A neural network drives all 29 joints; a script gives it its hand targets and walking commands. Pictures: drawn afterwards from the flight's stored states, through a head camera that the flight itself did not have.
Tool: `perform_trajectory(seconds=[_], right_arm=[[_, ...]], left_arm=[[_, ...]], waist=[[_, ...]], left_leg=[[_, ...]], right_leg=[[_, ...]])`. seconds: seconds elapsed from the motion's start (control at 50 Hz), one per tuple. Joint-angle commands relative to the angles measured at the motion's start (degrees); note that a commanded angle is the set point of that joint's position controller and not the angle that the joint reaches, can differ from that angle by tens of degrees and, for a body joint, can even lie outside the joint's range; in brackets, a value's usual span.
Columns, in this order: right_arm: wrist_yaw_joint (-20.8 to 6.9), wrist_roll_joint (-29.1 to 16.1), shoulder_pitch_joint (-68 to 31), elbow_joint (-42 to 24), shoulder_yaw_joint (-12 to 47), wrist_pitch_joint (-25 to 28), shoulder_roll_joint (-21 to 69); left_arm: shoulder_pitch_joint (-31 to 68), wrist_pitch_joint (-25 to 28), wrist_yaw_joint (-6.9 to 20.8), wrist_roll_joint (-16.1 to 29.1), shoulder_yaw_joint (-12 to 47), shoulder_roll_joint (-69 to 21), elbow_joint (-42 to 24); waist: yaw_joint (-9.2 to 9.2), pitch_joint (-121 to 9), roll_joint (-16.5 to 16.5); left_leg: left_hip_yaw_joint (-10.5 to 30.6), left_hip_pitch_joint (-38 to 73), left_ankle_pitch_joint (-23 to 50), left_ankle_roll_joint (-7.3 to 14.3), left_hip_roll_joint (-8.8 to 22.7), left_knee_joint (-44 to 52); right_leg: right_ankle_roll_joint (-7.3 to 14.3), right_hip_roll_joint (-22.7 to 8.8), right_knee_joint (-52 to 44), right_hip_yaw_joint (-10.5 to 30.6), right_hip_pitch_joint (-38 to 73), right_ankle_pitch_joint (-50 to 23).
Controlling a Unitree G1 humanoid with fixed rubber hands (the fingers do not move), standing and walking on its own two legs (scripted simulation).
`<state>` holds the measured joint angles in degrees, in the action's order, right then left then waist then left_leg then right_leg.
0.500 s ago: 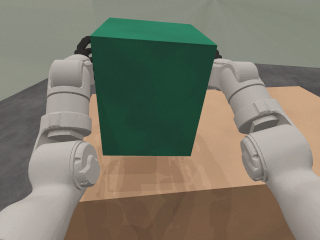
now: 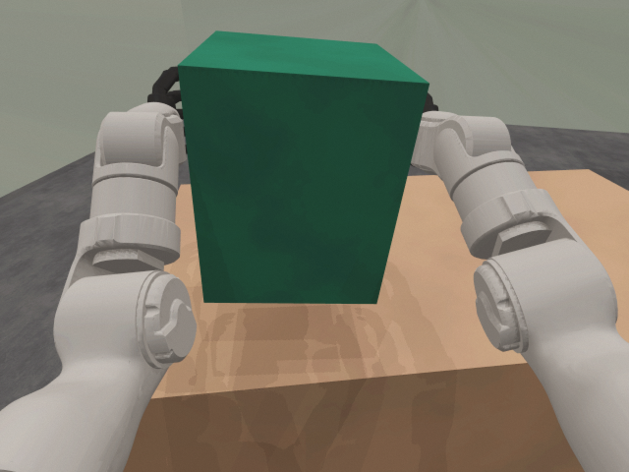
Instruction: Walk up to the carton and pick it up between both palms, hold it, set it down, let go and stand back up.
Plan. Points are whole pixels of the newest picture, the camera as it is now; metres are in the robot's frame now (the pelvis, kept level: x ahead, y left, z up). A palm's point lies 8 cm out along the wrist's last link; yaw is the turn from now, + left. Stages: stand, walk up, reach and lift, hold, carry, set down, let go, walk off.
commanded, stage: hold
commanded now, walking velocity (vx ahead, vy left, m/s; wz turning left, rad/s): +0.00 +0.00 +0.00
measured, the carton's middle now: (295, 165) +0.38 +0.01 +0.30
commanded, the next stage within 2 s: none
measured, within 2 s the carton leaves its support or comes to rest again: neither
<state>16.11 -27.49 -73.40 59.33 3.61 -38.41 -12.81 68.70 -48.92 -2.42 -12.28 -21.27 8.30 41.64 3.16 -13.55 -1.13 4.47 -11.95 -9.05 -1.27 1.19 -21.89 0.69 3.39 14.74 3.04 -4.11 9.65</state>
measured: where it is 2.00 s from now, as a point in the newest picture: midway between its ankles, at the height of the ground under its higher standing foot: outside the picture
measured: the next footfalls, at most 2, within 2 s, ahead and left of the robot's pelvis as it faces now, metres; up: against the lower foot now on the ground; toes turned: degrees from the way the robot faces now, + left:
none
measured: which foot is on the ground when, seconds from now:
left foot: down 0.00-1.00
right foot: down 0.00-1.00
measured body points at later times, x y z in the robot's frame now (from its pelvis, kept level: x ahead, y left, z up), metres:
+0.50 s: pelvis +0.00 +0.00 +0.00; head -0.09 +0.01 +0.44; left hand +0.39 +0.16 +0.34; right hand +0.39 -0.14 +0.33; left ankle +0.03 +0.13 -0.75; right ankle -0.02 -0.12 -0.75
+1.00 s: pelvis +0.00 +0.00 +0.00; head -0.10 +0.01 +0.44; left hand +0.39 +0.16 +0.35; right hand +0.39 -0.14 +0.33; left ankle +0.03 +0.13 -0.75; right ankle -0.02 -0.12 -0.75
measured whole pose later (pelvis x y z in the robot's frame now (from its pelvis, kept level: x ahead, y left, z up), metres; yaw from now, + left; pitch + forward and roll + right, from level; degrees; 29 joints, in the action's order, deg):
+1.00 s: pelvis +0.00 +0.00 +0.00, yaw +0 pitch -1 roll -2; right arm 16.2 -27.7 -72.2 57.6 4.0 -38.4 -12.6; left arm 68.0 -49.3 -2.6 -11.8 -20.6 8.5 40.0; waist 3.3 -13.4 -1.0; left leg 5.0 -12.1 -8.9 -1.5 1.2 -21.9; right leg 0.9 3.6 14.7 2.9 -4.2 9.5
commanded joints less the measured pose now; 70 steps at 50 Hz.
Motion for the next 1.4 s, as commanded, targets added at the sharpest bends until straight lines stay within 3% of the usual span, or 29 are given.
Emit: perform_trajectory(seconds=[0.0, 0.06, 0.14, 0.16, 0.18, 0.26, 0.32, 0.38, 0.4, 0.52, 0.54, 0.58, 0.6, 0.66, 0.72, 0.74, 0.86, 0.98, 1.04, 1.06, 1.12, 1.16, 1.18, 1.22, 1.26, 1.32, 1.34, 1.36, 1.38], right_arm=[[-7.7, -8.3, -44.6, -18.4, 3.5, 1.6, 35.6], [-7.3, -9.8, -45.6, -22.2, 5.2, 1.8, 36.2], [-6.8, -9.1, -43.2, -20.1, 5.2, 1.1, 36.8], [-6.8, -9.0, -43.5, -19.3, 3.8, 1.1, 35.5], [-7.0, -9.2, -45.1, -21.1, 4.6, 1.5, 35.7], [-6.5, -10.0, -43.0, -22.7, 5.1, 1.2, 35.8], [-6.5, -10.0, -43.8, -22.9, 5.8, 1.1, 36.3], [-6.4, -9.5, -43.4, -20.9, 4.9, 1.1, 34.8], [-6.5, -9.7, -44.9, -22.6, 5.5, 1.4, 35.3], [-6.8, -9.0, -44.1, -21.8, 4.3, 1.1, 34.7], [-7.0, -9.3, -44.3, -22.3, 4.1, 1.2, 34.9], [-7.2, -9.6, -45.3, -22.7, 4.9, 1.2, 35.6], [-7.2, -9.6, -43.0, -20.1, 4.7, 0.6, 36.0], [-7.3, -9.2, -42.8, -19.0, 4.5, 0.7, 35.4], [-7.2, -8.6, -43.9, -20.3, 4.3, 1.3, 35.2], [-7.2, -8.3, -43.5, -19.3, 3.3, 1.1, 34.9], [-7.1, -8.5, -44.9, -20.1, 4.4, 1.3, 36.0], [-7.2, -9.2, -44.5, -20.6, 4.1, 1.3, 36.0], [-7.0, -8.7, -46.0, -21.3, 4.7, 1.6, 36.9], [-7.0, -8.2, -44.8, -19.6, 3.6, 1.3, 35.3], [-6.8, -9.0, -46.8, -22.8, 4.4, 2.2, 35.5], [-6.6, -9.4, -43.1, -19.3, 4.3, 1.1, 35.1], [-6.6, -9.7, -43.8, -20.2, 5.2, 1.2, 36.0], [-6.5, -9.3, -44.9, -21.4, 4.6, 1.3, 35.5], [-6.6, -9.3, -45.5, -22.1, 5.0, 1.5, 36.5], [-6.9, -8.5, -45.2, -19.3, 3.1, 1.3, 34.7], [-6.9, -8.4, -44.5, -19.5, 3.5, 1.2, 35.5], [-6.8, -8.8, -43.4, -20.5, 3.5, 1.3, 35.2], [-6.9, -9.2, -44.0, -20.4, 3.5, 1.3, 34.9]], left_arm=[[40.9, 4.8, 8.0, 9.8, 13.9, -35.7, -10.2], [38.8, 4.3, 7.5, 9.9, 13.8, -35.1, -10.1], [38.0, 4.0, 8.1, 9.7, 12.8, -33.7, -9.2], [38.6, 3.8, 8.1, 9.7, 13.8, -34.5, -9.1], [38.5, 3.8, 8.2, 10.1, 14.2, -35.2, -9.1], [38.6, 4.0, 8.1, 11.2, 16.1, -35.8, -12.1], [37.5, 3.5, 7.9, 10.3, 14.9, -35.6, -11.7], [36.3, 3.0, 8.3, 9.2, 14.4, -35.3, -10.0], [36.7, 2.9, 8.4, 9.3, 14.1, -35.6, -9.9], [36.9, 3.3, 8.3, 10.0, 14.6, -36.1, -8.4], [39.6, 3.8, 8.0, 11.1, 17.1, -37.5, -13.0], [39.4, 3.7, 7.6, 11.1, 16.1, -37.1, -12.0], [40.6, 3.9, 7.3, 11.1, 16.1, -35.9, -13.5], [38.4, 3.4, 7.9, 9.5, 13.6, -34.4, -10.6], [37.4, 3.5, 8.4, 8.9, 13.4, -34.9, -8.9], [38.9, 3.8, 8.3, 9.6, 14.5, -35.3, -9.4], [38.5, 4.0, 8.1, 9.3, 13.1, -35.2, -7.8], [40.5, 4.4, 8.0, 10.5, 14.8, -36.1, -10.6], [38.7, 4.2, 7.9, 9.4, 13.0, -34.9, -8.2], [37.6, 3.9, 8.0, 9.1, 13.3, -35.0, -5.9], [37.3, 3.9, 8.0, 10.1, 14.3, -36.1, -7.5], [37.9, 4.1, 8.1, 9.5, 13.6, -34.9, -8.6], [38.4, 4.2, 8.4, 9.3, 12.6, -34.0, -8.6], [39.1, 4.1, 8.4, 9.8, 13.9, -34.7, -9.5], [38.3, 3.9, 8.3, 10.0, 13.7, -35.0, -8.8], [39.1, 3.8, 8.2, 10.0, 14.3, -36.1, -7.7], [38.7, 3.9, 8.4, 10.0, 13.8, -35.7, -7.6], [38.9, 4.2, 8.4, 11.0, 15.3, -36.4, -9.9], [40.1, 4.3, 8.1, 11.1, 15.9, -36.6, -11.3]], waist=[[0.37, -16.4, -2.1], [-0.19, -18.3, -1.5], [0.03, -15.4, 1.0], [0.65, -14.6, -1.4], [0.03, -15.6, -1.6], [1.74, -18.6, -2.3], [0.28, -16.0, -1.6], [0.66, -13.5, -2.3], [-0.31, -15.1, -1.7], [0.81, -15.5, -2.1], [1.57, -18.1, -4.1], [0.45, -17.4, -3.0], [1.32, -17.3, -2.7], [-0.26, -14.7, -1.4], [-0.29, -14.8, -1.2], [0.97, -14.7, -2.0], [-0.25, -14.8, -0.5], [0.71, -16.7, -2.9], [-0.66, -15.5, 0.3], [0.76, -14.0, -0.6], [0.29, -16.5, -1.3], [1.01, -14.4, -1.9], [0.12, -14.7, -0.7], [0.82, -16.4, -1.2], [0.14, -16.6, -0.3], [0.83, -12.8, -2.6], [0.73, -13.6, -1.4], [1.87, -16.7, -2.6], [1.61, -17.3, -4.0]], left_leg=[[-1.0, 9.9, 11.7, -2.1, -1.6, 0.9], [-1.1, 12.2, 14.8, -1.8, -2.2, -0.5], [-1.6, 10.8, 12.1, -0.9, -2.4, 0.3], [-1.4, 11.1, 12.1, -1.6, -2.2, 0.5], [-1.3, 11.1, 13.2, -1.6, -2.2, 0.1], [-1.2, 13.2, 15.9, -2.3, -2.4, -1.0], [-1.1, 12.6, 15.3, -1.8, -2.1, -0.6], [-1.0, 12.1, 13.9, -2.0, -2.1, -0.1], [-1.1, 11.8, 13.9, -1.8, -2.0, -0.1], [-1.1, 11.1, 12.3, -1.9, -2.0, 0.1], [-0.7, 11.5, 13.7, -2.7, -1.6, 0.0], [-1.0, 11.6, 13.7, -2.3, -1.9, -0.3], [-0.9, 11.8, 13.1, -2.2, -1.8, 0.1], [-1.4, 10.6, 12.7, -1.7, -2.0, 0.5], [-1.4, 11.0, 13.1, -1.8, -1.9, 0.3], [-1.2, 11.0, 12.1, -2.1, -1.8, 0.5], [-1.3, 10.1, 10.2, -1.0, -2.1, 0.9], [-1.1, 10.7, 12.0, -1.8, -1.9, 0.3], [-1.3, 10.2, 10.4, -0.8, -2.2, 0.8], [-1.0, 10.6, 9.5, -1.2, -2.0, 1.2], [-1.1, 11.2, 12.2, -1.5, -2.2, 0.1], [-1.0, 12.1, 13.9, -2.0, -2.3, -0.3], [-1.2, 11.7, 13.6, -1.5, -2.4, -0.3], [-1.1, 11.6, 12.4, -1.7, -2.3, 0.0], [-1.3, 11.3, 12.6, -1.2, -2.3, 0.0], [-1.2, 10.2, 10.9, -2.0, -1.8, 0.7], [-1.4, 10.1, 10.4, -1.6, -2.0, 0.7], [-1.1, 11.1, 12.2, -2.1, -1.9, 0.3], [-1.0, 11.5, 13.7, -2.7, -1.9, -0.1]], right_leg=[[-2.1, 1.2, -1.4, 0.0, 0.3, -9.3], [-2.9, 1.3, -1.7, -0.2, 0.3, -12.1], [-3.5, 0.9, -2.1, 0.2, 0.2, -11.5], [-2.9, 0.8, -2.2, 0.2, -1.2, -10.9], [-2.7, 0.9, -2.1, 0.1, -0.5, -11.2], [-3.1, 1.0, -1.5, 0.3, 0.8, -14.9], [-3.0, 1.0, -1.7, -0.2, -0.2, -12.9], [-2.8, 0.7, -2.1, 0.0, -0.5, -12.1], [-2.8, 1.0, -2.0, -0.2, 0.4, -11.2], [-2.4, 1.2, -2.0, 0.2, 0.3, -10.7], [-2.1, 1.7, -1.0, -0.4, 0.6, -11.1], [-2.5, 1.5, -1.4, -0.3, -0.4, -10.6], [-2.7, 1.5, -1.1, -0.4, 0.1, -10.6], [-2.6, 1.0, -1.7, 0.1, 0.3, -10.2], [-2.4, 1.3, -1.8, -0.1, 0.4, -10.7], [-2.5, 1.2, -2.0, -0.2, -0.2, -9.6], [-2.7, 0.9, -2.3, 0.1, 0.0, -8.6], [-2.4, 0.9, -1.7, 0.0, 0.0, -9.7], [-3.0, 0.9, -2.1, 0.0, -0.2, -8.7], [-2.7, 0.9, -2.4, 0.2, -1.0, -8.3], [-2.7, 0.8, -2.3, 0.0, -0.7, -10.7], [-2.9, 0.7, -1.9, 0.3, -0.2, -12.8], [-3.3, 0.6, -1.9, 0.3, 0.2, -13.0], [-3.2, 0.7, -1.9, 0.2, 0.0, -11.8], [-3.2, 1.0, -2.0, 0.0, -0.1, -11.1], [-2.2, 1.1, -2.4, -0.2, -2.0, -8.0], [-2.5, 0.9, -2.4, 0.1, -1.0, -8.6], [-2.4, 1.0, -1.8, 0.2, 0.8, -11.0], [-2.2, 1.2, -1.4, 0.0, 0.4, -11.2]])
